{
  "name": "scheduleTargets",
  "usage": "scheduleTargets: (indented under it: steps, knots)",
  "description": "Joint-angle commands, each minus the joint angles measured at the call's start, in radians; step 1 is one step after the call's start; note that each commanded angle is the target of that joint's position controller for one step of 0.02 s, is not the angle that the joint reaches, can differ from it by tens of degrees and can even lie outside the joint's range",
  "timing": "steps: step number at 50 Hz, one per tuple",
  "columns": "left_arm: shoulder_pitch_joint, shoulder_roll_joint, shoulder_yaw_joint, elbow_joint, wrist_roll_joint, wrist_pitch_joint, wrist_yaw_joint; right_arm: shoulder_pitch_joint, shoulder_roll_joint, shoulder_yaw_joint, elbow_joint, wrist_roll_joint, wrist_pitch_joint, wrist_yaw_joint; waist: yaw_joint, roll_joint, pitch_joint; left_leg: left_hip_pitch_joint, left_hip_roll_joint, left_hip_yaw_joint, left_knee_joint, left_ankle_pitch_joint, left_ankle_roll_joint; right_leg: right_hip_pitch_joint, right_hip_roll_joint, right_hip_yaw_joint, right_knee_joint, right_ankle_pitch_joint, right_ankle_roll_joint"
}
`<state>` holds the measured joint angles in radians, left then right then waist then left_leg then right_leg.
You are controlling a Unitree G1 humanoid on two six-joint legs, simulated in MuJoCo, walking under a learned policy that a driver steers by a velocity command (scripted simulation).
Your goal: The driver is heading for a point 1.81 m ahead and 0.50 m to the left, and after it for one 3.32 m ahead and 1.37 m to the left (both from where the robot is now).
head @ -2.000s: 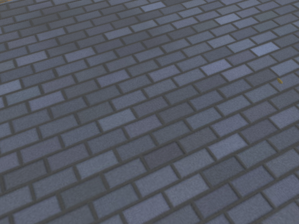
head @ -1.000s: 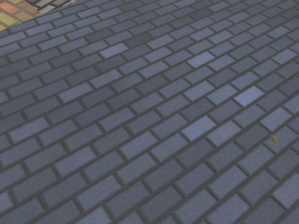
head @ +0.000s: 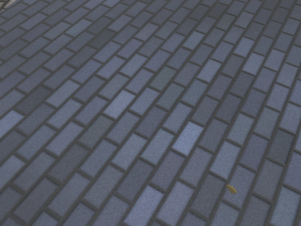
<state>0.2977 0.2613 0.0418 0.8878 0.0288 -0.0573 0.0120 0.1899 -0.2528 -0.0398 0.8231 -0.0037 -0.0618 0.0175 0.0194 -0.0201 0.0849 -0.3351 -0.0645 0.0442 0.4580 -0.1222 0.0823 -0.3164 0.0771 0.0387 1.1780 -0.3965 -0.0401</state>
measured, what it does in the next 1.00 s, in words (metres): steps on the spot, turning left: right foot, then left foot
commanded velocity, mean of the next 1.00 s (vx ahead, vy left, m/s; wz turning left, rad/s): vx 0.06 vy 0.00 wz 0.39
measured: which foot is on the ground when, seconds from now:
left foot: down 0.00-0.44, up 0.46-0.86, down 0.88-1.00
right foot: up 0.00-0.42, down 0.44-0.88, up 0.90-1.00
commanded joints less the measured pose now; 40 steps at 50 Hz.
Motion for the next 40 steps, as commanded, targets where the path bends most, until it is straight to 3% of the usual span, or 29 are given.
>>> scheduleTargets:
  steps: [1,5,11,14,17,20,21,22,23,24,25,26,28,30,33,40]
  knots:
    - [0.074,0.078,0.015,-0.055,0.012,0.020,-0.008,0.079,-0.105,-0.021,-0.015,0.009,-0.009,-0.003,0.017,0.079,-0.137,0.208,0.262,-0.279,-0.141,0.791,0.172,-0.129,-0.077,0.021,-0.014,0.039,0.035]
    - [0.033,0.062,0.006,-0.081,0.004,0.049,-0.001,0.100,-0.161,-0.040,-0.014,-0.002,0.005,-0.006,0.026,0.085,-0.169,0.139,0.231,-0.248,-0.144,0.765,0.178,-0.130,-0.074,-0.007,-0.116,0.062,0.077]
    - [-0.129,0.078,0.006,-0.134,-0.003,0.078,0.011,0.146,-0.177,-0.057,-0.034,-0.007,0.050,-0.015,-0.027,0.119,-0.140,0.119,0.205,-0.361,-0.168,0.256,0.142,-0.183,-0.083,0.012,-0.258,0.115,0.090]
    - [-0.179,0.080,0.002,-0.155,-0.011,0.076,0.019,0.156,-0.184,-0.067,-0.046,-0.014,0.068,-0.019,-0.050,0.137,-0.115,0.137,0.205,-0.430,-0.150,0.140,0.145,-0.183,-0.066,0.024,-0.339,0.073,0.087]
    - [-0.178,0.082,-0.003,-0.170,-0.026,0.062,0.028,0.143,-0.190,-0.075,-0.062,-0.020,0.084,-0.019,-0.055,0.153,-0.116,0.158,0.206,-0.493,-0.101,0.225,0.142,-0.125,-0.038,0.028,-0.442,0.009,0.071]
    - [-0.082,0.083,-0.005,-0.160,-0.035,0.043,0.038,0.076,-0.188,-0.077,-0.085,-0.009,0.096,-0.018,-0.001,0.155,-0.123,0.130,0.167,-0.533,-0.039,0.268,0.081,0.048,-0.022,0.026,-0.715,0.076,0.045]
    - [-0.041,0.104,0.000,-0.152,-0.026,0.033,0.046,0.051,-0.171,-0.073,-0.099,0.001,0.097,-0.021,0.018,0.124,-0.124,0.065,0.125,-0.513,0.008,0.154,0.031,0.156,-0.070,0.060,-0.859,0.164,0.032]
    - [-0.058,0.178,0.013,-0.166,-0.007,0.030,0.056,0.100,-0.095,-0.054,-0.112,0.006,0.095,-0.021,-0.028,-0.062,-0.138,-0.027,0.028,-0.378,0.178,-0.159,-0.029,0.241,-0.289,0.253,-0.958,0.186,-0.022]
    - [-0.140,0.264,0.028,-0.200,-0.004,0.041,0.050,0.151,-0.092,-0.055,-0.126,0.005,0.095,-0.029,-0.069,-0.230,-0.111,-0.198,-0.134,-0.162,0.356,-0.498,-0.065,0.229,-0.488,0.484,-0.956,0.469,-0.149]
    - [-0.093,0.215,0.027,-0.190,-0.008,0.049,0.041,0.146,-0.179,-0.073,-0.107,-0.026,0.100,-0.032,-0.047,-0.131,-0.132,-0.175,-0.043,-0.136,0.558,-0.506,-0.080,0.189,-0.509,0.436,-0.908,0.604,-0.226]
    - [-0.118,0.144,0.006,-0.200,-0.014,0.050,0.036,0.134,-0.190,-0.082,-0.092,-0.024,0.104,-0.027,-0.063,-0.062,-0.112,-0.164,-0.022,-0.145,0.622,-0.446,-0.084,0.163,-0.441,0.329,-0.893,0.633,-0.213]
    - [-0.160,0.114,-0.001,-0.209,-0.014,0.052,0.033,0.138,-0.180,-0.082,-0.081,-0.021,0.113,-0.021,-0.079,-0.048,-0.082,-0.158,-0.009,-0.136,0.665,-0.386,-0.097,0.141,-0.366,0.217,-0.885,0.626,-0.173]
    - [-0.168,0.118,-0.001,-0.222,-0.005,0.053,0.039,0.134,-0.168,-0.078,-0.082,-0.018,0.129,0.001,-0.072,-0.128,-0.099,-0.187,-0.009,-0.109,0.725,-0.318,-0.123,0.187,-0.294,0.101,-0.860,0.705,-0.140]
    - [-0.120,0.128,0.006,-0.216,-0.003,0.054,0.036,0.091,-0.160,-0.071,-0.099,-0.008,0.136,0.013,-0.042,-0.125,-0.114,-0.206,-0.005,-0.091,0.707,-0.296,-0.141,0.237,-0.292,0.063,-0.847,0.734,-0.148]
    - [-0.048,0.146,0.017,-0.193,-0.006,0.052,0.032,0.029,-0.139,-0.059,-0.125,-0.008,0.142,0.018,-0.001,-0.131,-0.120,-0.214,0.005,-0.095,0.606,-0.310,-0.149,0.301,-0.326,0.074,-0.839,0.717,-0.175]
    - [-0.057,0.178,0.031,-0.169,-0.001,0.054,0.001,0.003,-0.103,-0.027,-0.132,0.004,0.140,0.003,0.007,-0.177,-0.135,0.028,0.010,-0.021,0.248,-0.349,-0.098,0.215,-0.334,0.052,-0.794,0.682,-0.176]
Next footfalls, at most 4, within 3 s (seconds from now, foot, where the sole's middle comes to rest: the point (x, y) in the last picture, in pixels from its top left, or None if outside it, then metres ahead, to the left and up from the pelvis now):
0.44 right None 0.16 -0.12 -0.77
0.88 left None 0.04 0.07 -0.77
1.18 right None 0.12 -0.13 -0.77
2.12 right None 0.43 0.09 -0.77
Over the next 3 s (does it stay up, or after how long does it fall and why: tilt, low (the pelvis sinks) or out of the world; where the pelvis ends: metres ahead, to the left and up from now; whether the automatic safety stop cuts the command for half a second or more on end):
stays up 0.50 0.19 0.00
